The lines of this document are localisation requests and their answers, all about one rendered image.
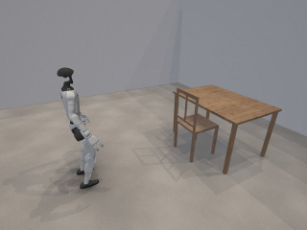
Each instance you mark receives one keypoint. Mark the left robot hand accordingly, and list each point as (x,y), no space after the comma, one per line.
(82,118)

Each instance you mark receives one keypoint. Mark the chair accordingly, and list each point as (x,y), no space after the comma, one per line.
(194,123)

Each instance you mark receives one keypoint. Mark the right robot forearm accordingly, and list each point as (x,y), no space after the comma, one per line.
(78,123)

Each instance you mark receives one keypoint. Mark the right robot hand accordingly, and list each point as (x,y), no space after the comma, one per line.
(93,140)

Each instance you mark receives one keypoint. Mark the robot left shin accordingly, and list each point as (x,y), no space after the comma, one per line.
(83,154)

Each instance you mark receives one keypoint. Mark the right robot thigh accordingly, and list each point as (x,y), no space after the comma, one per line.
(80,137)

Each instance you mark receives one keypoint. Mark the robot right upper arm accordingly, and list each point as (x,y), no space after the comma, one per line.
(70,98)

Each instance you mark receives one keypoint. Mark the table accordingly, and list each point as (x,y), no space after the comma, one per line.
(232,107)

